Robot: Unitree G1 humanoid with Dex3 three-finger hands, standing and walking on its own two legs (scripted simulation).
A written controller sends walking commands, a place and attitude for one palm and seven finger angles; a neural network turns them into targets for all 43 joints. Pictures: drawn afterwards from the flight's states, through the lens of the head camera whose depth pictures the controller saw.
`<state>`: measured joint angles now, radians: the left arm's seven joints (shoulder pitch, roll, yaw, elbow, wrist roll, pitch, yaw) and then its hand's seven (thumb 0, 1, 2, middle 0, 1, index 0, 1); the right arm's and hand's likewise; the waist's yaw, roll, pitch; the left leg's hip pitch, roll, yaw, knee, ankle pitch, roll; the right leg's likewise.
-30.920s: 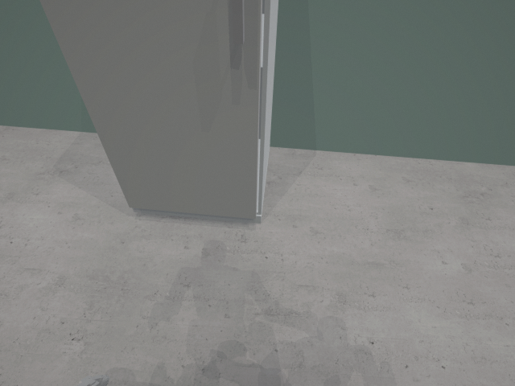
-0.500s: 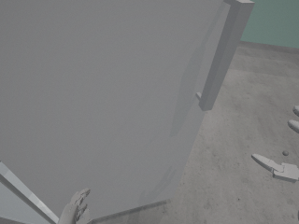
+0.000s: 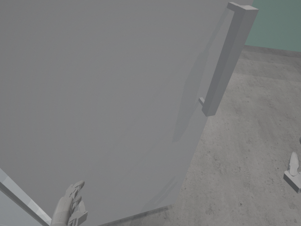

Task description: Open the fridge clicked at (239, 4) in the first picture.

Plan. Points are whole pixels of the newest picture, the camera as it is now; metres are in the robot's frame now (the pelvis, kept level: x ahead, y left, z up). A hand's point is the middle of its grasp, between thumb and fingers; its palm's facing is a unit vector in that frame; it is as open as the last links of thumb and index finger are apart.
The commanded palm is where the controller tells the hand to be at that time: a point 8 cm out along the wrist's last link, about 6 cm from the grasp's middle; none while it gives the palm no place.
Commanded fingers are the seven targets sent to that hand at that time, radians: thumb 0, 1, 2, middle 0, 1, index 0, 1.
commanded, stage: draw the hand back to the body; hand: right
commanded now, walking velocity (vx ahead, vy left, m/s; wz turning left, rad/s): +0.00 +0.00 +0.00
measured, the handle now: (218, 66) +0.39 -0.16 +0.27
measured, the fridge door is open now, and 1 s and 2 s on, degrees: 64 64 64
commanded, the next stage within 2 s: step back with the hand held close in 0.22 s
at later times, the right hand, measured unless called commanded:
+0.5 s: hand (286, 163) +0.20 -0.27 +0.17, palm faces +0.47 +0.78 -0.41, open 7.5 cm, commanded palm +0.13 -0.30 +0.18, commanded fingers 0.00 -0.90 -0.90 0.20 0.30 0.20 0.30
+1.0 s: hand out of the picture +0.13 -0.29 +0.16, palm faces +0.47 +0.77 -0.44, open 7.5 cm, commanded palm +0.07 -0.32 +0.18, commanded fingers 0.00 -0.90 -0.90 0.20 0.30 0.20 0.30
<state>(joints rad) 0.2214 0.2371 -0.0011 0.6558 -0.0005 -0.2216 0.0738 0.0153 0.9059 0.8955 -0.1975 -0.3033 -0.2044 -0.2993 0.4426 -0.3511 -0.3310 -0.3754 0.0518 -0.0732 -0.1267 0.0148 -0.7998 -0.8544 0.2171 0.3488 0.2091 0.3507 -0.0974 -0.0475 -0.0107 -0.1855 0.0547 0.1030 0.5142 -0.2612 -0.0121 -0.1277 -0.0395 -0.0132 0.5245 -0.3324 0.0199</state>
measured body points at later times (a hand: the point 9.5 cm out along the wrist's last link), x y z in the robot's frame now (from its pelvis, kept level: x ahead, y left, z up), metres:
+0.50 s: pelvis -0.01 +0.00 +0.00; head -0.01 +0.01 +0.45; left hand +0.17 +0.23 -0.08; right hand +0.17 -0.31 +0.19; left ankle +0.01 +0.13 -0.73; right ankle -0.03 -0.13 -0.73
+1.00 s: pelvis -0.08 -0.02 -0.01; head -0.06 -0.03 +0.44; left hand +0.08 +0.21 -0.10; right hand +0.10 -0.32 +0.18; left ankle +0.01 +0.13 -0.73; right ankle -0.03 -0.13 -0.73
